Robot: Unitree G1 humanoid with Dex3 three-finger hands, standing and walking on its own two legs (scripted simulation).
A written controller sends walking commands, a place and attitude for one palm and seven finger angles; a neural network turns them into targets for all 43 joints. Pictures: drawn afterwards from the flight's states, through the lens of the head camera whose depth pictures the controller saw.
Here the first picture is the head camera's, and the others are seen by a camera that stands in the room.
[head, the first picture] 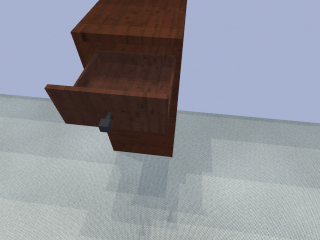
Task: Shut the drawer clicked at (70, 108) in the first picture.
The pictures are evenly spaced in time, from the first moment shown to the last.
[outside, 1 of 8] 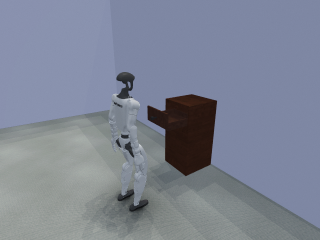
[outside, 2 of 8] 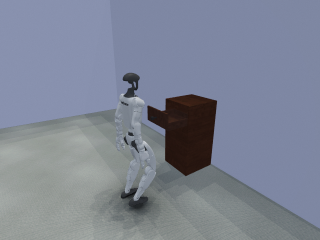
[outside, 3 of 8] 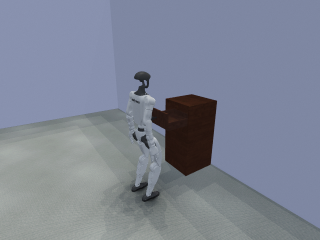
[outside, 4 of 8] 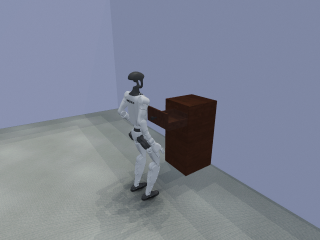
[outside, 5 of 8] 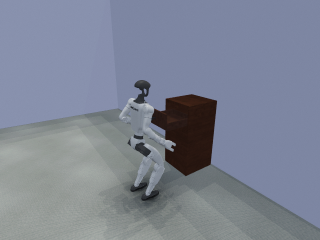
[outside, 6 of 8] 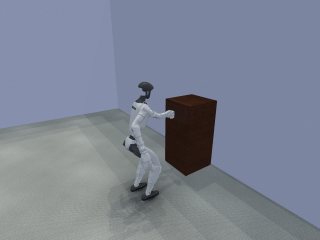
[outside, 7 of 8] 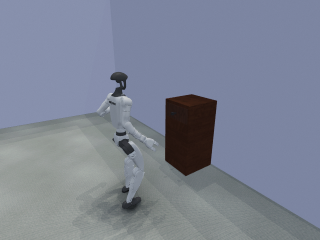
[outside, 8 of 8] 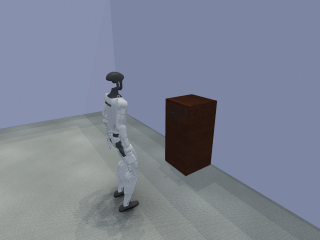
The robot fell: no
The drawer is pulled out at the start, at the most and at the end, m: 0.28 0.30 0.00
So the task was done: yes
